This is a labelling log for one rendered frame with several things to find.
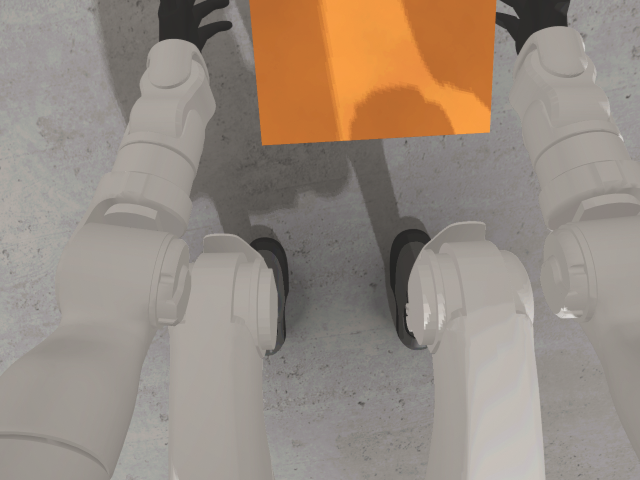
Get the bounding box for robot right upper arm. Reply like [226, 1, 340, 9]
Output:
[540, 215, 640, 461]

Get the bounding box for robot shin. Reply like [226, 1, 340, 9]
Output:
[406, 221, 534, 340]
[168, 234, 268, 336]

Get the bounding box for right robot hand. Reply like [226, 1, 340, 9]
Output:
[495, 0, 570, 55]

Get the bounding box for carton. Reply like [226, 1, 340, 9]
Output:
[249, 0, 496, 145]

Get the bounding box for left robot shin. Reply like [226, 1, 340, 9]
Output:
[168, 234, 268, 336]

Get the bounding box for right robot forearm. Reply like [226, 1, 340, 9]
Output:
[509, 26, 640, 231]

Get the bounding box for right robot shin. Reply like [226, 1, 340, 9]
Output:
[406, 221, 534, 340]

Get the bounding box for left robot forearm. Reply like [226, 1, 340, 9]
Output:
[55, 39, 216, 313]

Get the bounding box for left robot hand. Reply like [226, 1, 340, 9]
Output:
[158, 0, 232, 55]

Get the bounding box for robot left upper arm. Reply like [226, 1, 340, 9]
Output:
[0, 222, 191, 480]

